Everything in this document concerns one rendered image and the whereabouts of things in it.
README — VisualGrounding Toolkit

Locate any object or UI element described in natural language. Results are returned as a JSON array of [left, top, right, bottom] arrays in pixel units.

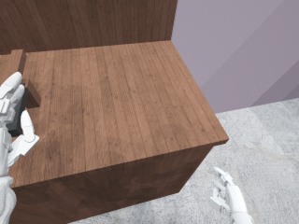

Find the counter
[[0, 0, 230, 224]]

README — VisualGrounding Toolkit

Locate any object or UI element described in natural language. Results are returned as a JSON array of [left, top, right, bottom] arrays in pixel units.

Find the right robot forearm
[[230, 212, 255, 224]]

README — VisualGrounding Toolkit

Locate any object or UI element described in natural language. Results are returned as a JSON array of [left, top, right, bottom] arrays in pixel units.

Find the robot left hand
[[0, 72, 39, 177]]

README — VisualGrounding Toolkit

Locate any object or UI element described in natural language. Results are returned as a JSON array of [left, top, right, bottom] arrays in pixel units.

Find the tap lever
[[6, 83, 28, 137]]

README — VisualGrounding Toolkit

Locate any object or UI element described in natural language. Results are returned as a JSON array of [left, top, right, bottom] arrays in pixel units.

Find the left robot forearm
[[0, 176, 17, 224]]

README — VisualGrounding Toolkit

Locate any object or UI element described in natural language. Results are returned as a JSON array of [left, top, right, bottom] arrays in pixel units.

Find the robot right hand
[[210, 166, 248, 218]]

